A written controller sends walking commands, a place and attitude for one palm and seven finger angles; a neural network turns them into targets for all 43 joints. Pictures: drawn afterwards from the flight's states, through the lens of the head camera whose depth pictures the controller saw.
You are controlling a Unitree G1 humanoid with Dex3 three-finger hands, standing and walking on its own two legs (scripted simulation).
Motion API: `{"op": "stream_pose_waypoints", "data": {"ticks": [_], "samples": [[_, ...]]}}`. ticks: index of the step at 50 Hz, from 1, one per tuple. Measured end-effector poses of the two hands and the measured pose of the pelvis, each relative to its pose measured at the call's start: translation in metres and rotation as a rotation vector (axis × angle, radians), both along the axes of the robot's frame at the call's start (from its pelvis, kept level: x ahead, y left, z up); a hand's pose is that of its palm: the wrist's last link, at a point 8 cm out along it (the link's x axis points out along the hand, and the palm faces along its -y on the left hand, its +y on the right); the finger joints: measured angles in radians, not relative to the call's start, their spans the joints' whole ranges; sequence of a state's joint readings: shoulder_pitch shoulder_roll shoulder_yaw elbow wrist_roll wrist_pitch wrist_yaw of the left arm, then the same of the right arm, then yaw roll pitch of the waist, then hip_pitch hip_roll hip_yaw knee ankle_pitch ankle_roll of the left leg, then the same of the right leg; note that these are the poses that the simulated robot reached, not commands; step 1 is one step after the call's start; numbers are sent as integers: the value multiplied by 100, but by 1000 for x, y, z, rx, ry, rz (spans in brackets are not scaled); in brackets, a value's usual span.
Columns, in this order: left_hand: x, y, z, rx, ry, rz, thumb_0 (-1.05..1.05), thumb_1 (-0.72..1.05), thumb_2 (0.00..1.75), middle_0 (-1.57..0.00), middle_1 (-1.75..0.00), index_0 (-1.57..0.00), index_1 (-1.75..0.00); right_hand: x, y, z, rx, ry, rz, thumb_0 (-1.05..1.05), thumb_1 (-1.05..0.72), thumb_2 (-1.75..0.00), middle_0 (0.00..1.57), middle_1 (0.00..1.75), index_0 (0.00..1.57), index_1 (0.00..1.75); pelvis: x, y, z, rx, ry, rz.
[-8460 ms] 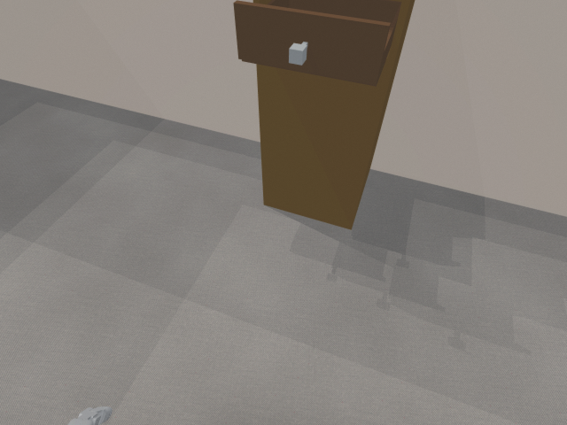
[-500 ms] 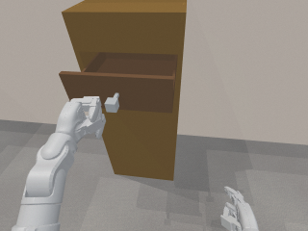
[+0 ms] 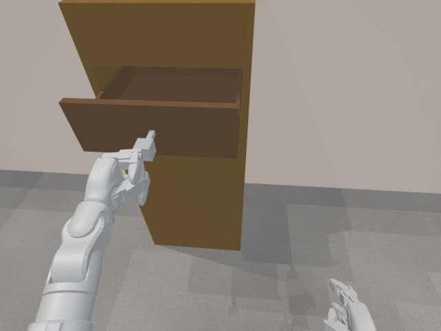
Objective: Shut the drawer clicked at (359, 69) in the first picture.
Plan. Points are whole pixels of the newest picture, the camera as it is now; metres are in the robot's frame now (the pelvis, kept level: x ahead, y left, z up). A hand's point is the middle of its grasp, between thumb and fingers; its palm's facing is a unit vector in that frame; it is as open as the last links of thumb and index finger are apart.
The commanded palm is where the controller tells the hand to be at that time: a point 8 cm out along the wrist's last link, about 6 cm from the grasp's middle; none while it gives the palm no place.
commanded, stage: bring the fist close to the handle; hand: left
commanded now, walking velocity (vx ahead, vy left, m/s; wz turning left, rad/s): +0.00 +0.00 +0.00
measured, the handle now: (147, 143) +0.46 +0.20 +0.10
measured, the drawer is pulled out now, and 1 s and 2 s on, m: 0.17 0.17 0.12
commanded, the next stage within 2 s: push the drawer shut in 0.78 s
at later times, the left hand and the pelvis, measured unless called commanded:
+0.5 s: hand (152, 183) +0.35 +0.16 +0.10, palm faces -0.03 -1.00 -0.02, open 3.3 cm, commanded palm +0.33 +0.21 +0.10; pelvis -0.01 +0.01 -0.01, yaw -1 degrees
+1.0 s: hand (152, 179) +0.36 +0.16 +0.10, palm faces -0.03 -1.00 -0.01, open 3.3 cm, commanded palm +0.35 +0.21 +0.10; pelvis -0.01 +0.02 -0.01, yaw +0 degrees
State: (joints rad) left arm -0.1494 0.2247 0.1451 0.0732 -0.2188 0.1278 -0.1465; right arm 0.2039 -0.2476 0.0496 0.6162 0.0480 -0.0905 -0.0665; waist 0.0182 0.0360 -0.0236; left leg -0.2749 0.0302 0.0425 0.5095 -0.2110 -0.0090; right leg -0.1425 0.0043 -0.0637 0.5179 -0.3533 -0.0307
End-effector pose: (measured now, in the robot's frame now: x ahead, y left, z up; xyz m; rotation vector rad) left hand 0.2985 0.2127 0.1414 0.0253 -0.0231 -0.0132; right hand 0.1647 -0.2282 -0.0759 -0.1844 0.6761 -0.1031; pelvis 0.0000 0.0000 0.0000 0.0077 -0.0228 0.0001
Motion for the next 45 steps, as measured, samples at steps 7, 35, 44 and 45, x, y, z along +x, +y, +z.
{"op": "stream_pose_waypoints", "data": {"ticks": [7, 35, 44, 45], "samples": [[11, -2, -16, -7, 17, -6, 2, 90, 90, -140, -160, -140, -160, -14, -3, -9, -8, 47, -19, 1, -90, -90, 20, 30, 20, 30, -4, 1, -2, -3, 17, 2], [42, 6, -43, -12, -7, -19, 2, 90, 90, -140, -160, -140, -160, -74, -7, -33, -16, 195, -98, 1, -90, -90, 20, 30, 20, 30, -14, 12, -12, -18, 85, -13], [42, 2, -42, -22, -16, -29, 2, 90, 90, -140, -160, -140, -160, -62, 0, -30, -7, 160, -76, 1, -90, -90, 20, 30, 20, 30, -14, 15, -13, -19, 88, -12], [42, 2, -43, -22, -12, -26, 2, 90, 90, -140, -160, -140, -160, -60, 1, -30, -7, 157, -74, 1, -90, -90, 20, 30, 20, 30, -14, 15, -13, -19, 88, -12]]}}
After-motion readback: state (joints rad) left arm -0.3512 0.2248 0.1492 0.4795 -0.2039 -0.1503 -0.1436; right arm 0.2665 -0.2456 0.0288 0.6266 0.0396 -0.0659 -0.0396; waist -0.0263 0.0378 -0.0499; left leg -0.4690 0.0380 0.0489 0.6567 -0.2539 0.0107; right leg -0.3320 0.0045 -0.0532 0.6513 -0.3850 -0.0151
